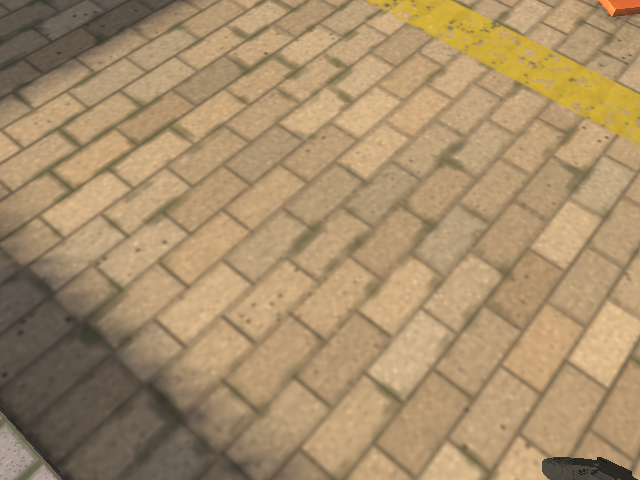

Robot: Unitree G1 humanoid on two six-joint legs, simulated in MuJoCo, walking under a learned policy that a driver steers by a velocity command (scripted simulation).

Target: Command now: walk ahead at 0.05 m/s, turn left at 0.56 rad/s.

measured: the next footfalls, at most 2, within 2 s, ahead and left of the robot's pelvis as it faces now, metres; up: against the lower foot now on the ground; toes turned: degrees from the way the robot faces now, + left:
right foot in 0.28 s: +0.30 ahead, -0.14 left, -0.05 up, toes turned +18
left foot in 0.62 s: +0.12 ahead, +0.03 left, -0.05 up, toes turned +22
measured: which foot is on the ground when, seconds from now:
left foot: down 0.00-0.30, up 0.32-0.60, down 0.62-1.00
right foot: up 0.00-0.26, down 0.28-0.60, up 0.62-1.00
